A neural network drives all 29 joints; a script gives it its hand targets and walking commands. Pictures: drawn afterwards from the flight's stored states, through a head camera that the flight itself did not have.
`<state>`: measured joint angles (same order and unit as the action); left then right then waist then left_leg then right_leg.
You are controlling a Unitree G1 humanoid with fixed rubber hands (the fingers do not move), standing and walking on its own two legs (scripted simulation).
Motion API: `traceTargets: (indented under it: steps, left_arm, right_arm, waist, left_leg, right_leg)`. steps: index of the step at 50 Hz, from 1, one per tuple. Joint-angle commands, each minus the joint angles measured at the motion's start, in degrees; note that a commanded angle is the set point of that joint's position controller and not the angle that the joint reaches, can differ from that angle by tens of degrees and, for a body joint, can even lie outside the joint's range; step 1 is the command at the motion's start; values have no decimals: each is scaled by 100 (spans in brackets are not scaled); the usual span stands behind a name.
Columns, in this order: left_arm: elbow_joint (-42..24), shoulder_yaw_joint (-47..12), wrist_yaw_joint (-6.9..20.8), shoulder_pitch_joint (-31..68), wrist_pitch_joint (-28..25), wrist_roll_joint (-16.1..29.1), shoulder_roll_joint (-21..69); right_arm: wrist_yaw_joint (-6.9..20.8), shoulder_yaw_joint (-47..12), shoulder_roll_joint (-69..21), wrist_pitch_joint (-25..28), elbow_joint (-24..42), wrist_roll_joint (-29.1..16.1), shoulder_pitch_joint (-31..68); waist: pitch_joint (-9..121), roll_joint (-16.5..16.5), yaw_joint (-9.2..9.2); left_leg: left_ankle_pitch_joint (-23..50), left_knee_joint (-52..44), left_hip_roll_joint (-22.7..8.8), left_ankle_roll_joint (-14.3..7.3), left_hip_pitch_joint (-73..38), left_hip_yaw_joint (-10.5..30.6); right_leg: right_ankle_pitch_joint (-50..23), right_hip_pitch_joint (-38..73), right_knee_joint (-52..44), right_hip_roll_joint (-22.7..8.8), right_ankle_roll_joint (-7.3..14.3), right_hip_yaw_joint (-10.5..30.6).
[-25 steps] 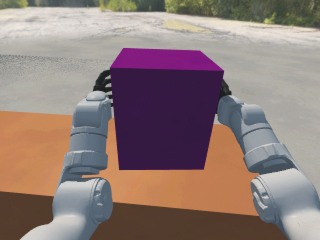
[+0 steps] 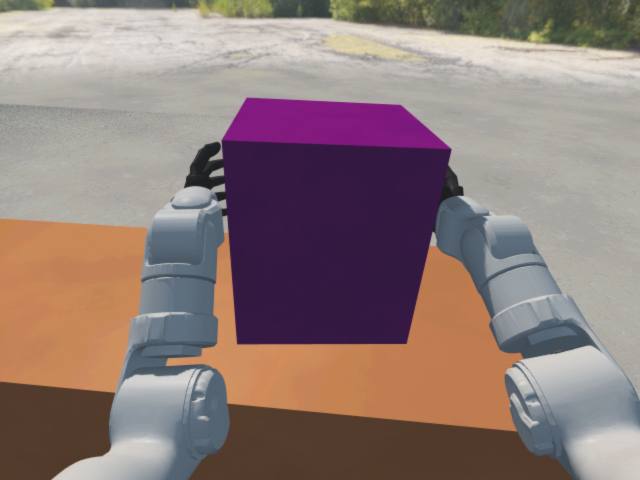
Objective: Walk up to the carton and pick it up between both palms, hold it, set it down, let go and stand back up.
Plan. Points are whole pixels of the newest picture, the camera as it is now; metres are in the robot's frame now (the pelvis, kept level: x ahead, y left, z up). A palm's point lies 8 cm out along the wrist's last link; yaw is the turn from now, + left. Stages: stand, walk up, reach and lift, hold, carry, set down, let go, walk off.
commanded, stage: hold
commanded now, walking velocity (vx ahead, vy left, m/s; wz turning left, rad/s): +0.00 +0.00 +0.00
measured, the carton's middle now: (324, 216) +0.38 +0.02 +0.24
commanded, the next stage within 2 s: set down in 1.94 s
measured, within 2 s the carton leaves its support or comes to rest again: neither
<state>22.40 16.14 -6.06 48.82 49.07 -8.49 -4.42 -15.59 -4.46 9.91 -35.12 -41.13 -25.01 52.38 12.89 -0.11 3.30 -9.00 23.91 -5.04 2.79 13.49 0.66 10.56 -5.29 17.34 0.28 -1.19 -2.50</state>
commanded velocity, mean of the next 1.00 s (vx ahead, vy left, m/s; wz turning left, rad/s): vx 0.00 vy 0.00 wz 0.00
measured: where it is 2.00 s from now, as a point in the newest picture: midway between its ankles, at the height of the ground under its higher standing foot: outside the picture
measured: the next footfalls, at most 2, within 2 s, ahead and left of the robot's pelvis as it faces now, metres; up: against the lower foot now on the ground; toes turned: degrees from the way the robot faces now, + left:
none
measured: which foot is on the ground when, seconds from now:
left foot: down 0.00-1.00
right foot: down 0.00-1.00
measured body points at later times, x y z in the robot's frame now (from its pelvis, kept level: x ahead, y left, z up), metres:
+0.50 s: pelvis +0.00 +0.00 +0.00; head -0.09 +0.03 +0.44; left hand +0.38 +0.16 +0.28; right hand +0.38 -0.14 +0.26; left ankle +0.04 +0.14 -0.75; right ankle -0.01 -0.13 -0.75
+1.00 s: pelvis +0.00 +0.00 +0.00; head -0.09 +0.02 +0.44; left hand +0.39 +0.17 +0.29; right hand +0.39 -0.14 +0.26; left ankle +0.04 +0.14 -0.75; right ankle -0.01 -0.13 -0.75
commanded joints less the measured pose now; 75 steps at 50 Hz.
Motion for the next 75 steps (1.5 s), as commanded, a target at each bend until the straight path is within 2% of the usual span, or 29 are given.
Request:
traceTargets:
  steps: [1,3,4,8,10,14,17,21,23,24,26,29,33,37,42,45,50,51,53,57,60,61,62,63,68,69,71,74,75]
  left_arm:
    - [-1277,-2417,948,5338,-657,1378,3911]
    - [-938,-2344,942,5395,-660,1363,3895]
    - [-965,-2339,953,5432,-686,1366,3851]
    - [-861,-2462,929,5567,-719,1425,3950]
    - [-703,-2421,905,5421,-687,1427,4020]
    - [-565,-2288,967,5419,-678,1347,3940]
    - [-774,-2301,963,5334,-716,1373,3995]
    - [-842,-2164,1006,5107,-664,1226,3881]
    - [-1029,-2257,990,5109,-661,1274,3889]
    - [-1319,-2317,954,5190,-675,1282,3911]
    - [-1237,-2317,964,5132,-658,1295,3809]
    - [-1415,-2423,925,5281,-638,1354,3856]
    - [-1183,-2455,871,5589,-646,1444,3976]
    - [-783,-2295,867,5571,-646,1359,3986]
    - [-675,-2242,923,5410,-654,1342,3838]
    - [-280,-2055,1036,5228,-618,1162,3753]
    - [-610,-2207,1024,5162,-631,1241,3896]
    - [-610,-2180,1039,5183,-636,1264,3895]
    - [-687,-2207,1055,5204,-646,1230,3959]
    - [-1269,-2474,938,5375,-716,1471,4002]
    - [-1179,-2355,949,5275,-664,1353,3990]
    - [-1260,-2410,942,5298,-663,1389,3955]
    - [-1297,-2458,929,5329,-646,1385,4000]
    - [-1393,-2441,915,5346,-639,1406,3987]
    - [-891,-2293,909,5434,-647,1411,3899]
    - [-765,-2268,918,5484,-653,1389,3916]
    - [-788,-2244,884,5419,-686,1398,3906]
    - [-635,-2220,945,5335,-607,1259,3867]
    - [-476,-2126,991,5270,-590,1252,3812]
  right_arm:
    - [847,-1047,-3998,351,2701,-949,6313]
    - [819,-953,-3984,325,2487,-884,6381]
    - [829,-987,-4034,322,2492,-905,6410]
    - [830,-901,-3941,360,2520,-869,6638]
    - [804,-851,-3817,344,2326,-817,6506]
    - [796,-773,-3803,301,2236,-862,6431]
    - [798,-889,-3846,316,2323,-906,6273]
    - [786,-973,-3800,266,2364,-997,6152]
    - [763,-1119,-3799,308,2602,-1062,6211]
    - [761,-1256,-3891,364,2940,-1183,6445]
    - [760,-1222,-3863,286,2820,-1142,6186]
    - [789,-1160,-3906,265,2922,-1183,6314]
    - [863,-1035,-3992,286,2652,-1042,6584]
    - [843,-876,-3973,281,2475,-891,6560]
    - [774,-936,-3836,268,2430,-902,6413]
    - [741,-842,-3778,230,2204,-856,6460]
    - [722,-994,-3720,317,2471,-978,6314]
    - [717,-1018,-3799,293,2403,-1016,6391]
    - [740,-965,-3814,297,2479,-975,6417]
    - [742,-1126,-3934,357,3070,-1179,6522]
    - [767,-1112,-3940,275,2881,-1131,6433]
    - [774,-1152,-3979,269,2906,-1126,6364]
    - [765,-1140,-3922,275,2962,-1151,6390]
    - [764,-1134,-3904,290,2928,-1175,6341]
    - [801,-1024,-4036,235,2759,-1011,6526]
    - [815,-918,-4008,222,2636,-910,6611]
    - [839,-928,-4009,265,2668,-918,6605]
    - [757,-924,-3863,239,2510,-914,6432]
    - [732,-810,-3719,204,2352,-881,6378]
  waist:
    - [2321,382,17]
    - [2063,324,66]
    - [2100,288,0]
    - [2339,537,57]
    - [2198,522,152]
    - [2046,389,174]
    - [2292,452,172]
    - [2134,452,89]
    - [2328,505,93]
    - [2592,496,8]
    - [2445,372,78]
    - [2452,521,32]
    - [2223,353,-50]
    - [2074,209,64]
    - [2469,341,102]
    - [2021,346,77]
    - [2352,441,143]
    - [2198,389,66]
    - [2160,483,111]
    - [2678,488,53]
    - [2269,473,37]
    - [2336,379,11]
    - [2452,553,29]
    - [2475,512,80]
    - [2193,234,-19]
    - [2267,327,23]
    - [2383,332,-17]
    - [2260,353,98]
    - [2105,361,115]
  left_leg:
    - [1403,9,729,45,-1729,27]
    - [1085,-41,706,8,-1577,48]
    - [927,-73,718,-34,-1531,31]
    - [902,-107,748,-16,-1595,42]
    - [1099,-74,708,71,-1634,75]
    - [1034,-129,702,26,-1559,93]
    - [1578,-19,689,76,-1793,96]
    - [1671,4,727,109,-1784,85]
    - [1841,73,761,105,-1794,80]
    - [2044,106,785,89,-1885,99]
    - [2025,140,756,97,-1940,119]
    - [1716,43,756,89,-1791,110]
    - [1143,-97,716,38,-1595,83]
    - [1018,-117,685,-49,-1559,98]
    - [1312,-25,714,-36,-1724,65]
    - [1062,-96,720,-19,-1552,54]
    - [1777,70,720,83,-1815,99]
    - [1703,39,723,77,-1755,127]
    - [1621,7,747,112,-1730,71]
    - [2093,163,776,123,-1908,151]
    - [1712,34,750,95,-1807,130]
    - [1814,50,766,64,-1743,129]
    - [1891,43,771,88,-1824,136]
    - [1911,96,752,128,-1876,146]
    - [1074,-89,758,-33,-1532,83]
    - [894,-93,757,-81,-1472,92]
    - [1118,-65,710,-32,-1542,99]
    - [1511,21,705,39,-1817,125]
    - [1329,-55,692,70,-1697,93]
  right_leg:
    - [-1036,-285,-313,618,-179,242]
    - [-737,-455,-393,526,-194,315]
    - [-639,-476,-379,542,-203,292]
    - [-707,-437,-362,568,-186,256]
    - [-807,-388,-356,594,-114,236]
    - [-755,-381,-401,572,-131,256]
    - [-1167,-340,-351,591,-116,247]
    - [-1285,-232,-274,617,-177,264]
    - [-1485,-73,-280,615,-169,292]
    - [-1764,36,-206,655,-203,231]
    - [-1621,-168,-222,616,-209,249]
    - [-1312,-223,-270,616,-184,244]
    - [-838,-330,-372,590,-156,209]
    - [-733,-463,-403,563,-172,265]
    - [-1082,-296,-360,564,-178,305]
    - [-864,-309,-406,563,-172,296]
    - [-1490,-189,-308,633,-172,275]
    - [-1404,-193,-330,591,-165,275]
    - [-1237,-238,-303,614,-174,235]
    - [-1694,-108,-249,644,-205,263]
    - [-1442,-138,-282,617,-197,269]
    - [-1516,-130,-273,601,-222,296]
    - [-1634,-100,-268,603,-202,265]
    - [-1546,-189,-271,631,-212,267]
    - [-858,-349,-348,558,-191,261]
    - [-648,-392,-377,541,-185,312]
    - [-886,-350,-337,564,-161,309]
    - [-1186,-359,-365,602,-202,328]
    - [-1012,-338,-372,596,-159,301]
